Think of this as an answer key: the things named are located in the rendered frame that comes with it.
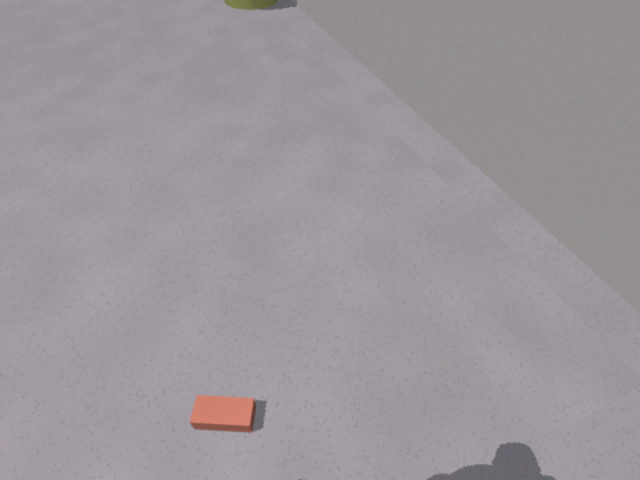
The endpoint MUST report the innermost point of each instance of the carton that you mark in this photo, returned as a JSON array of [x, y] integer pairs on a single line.
[[221, 413]]

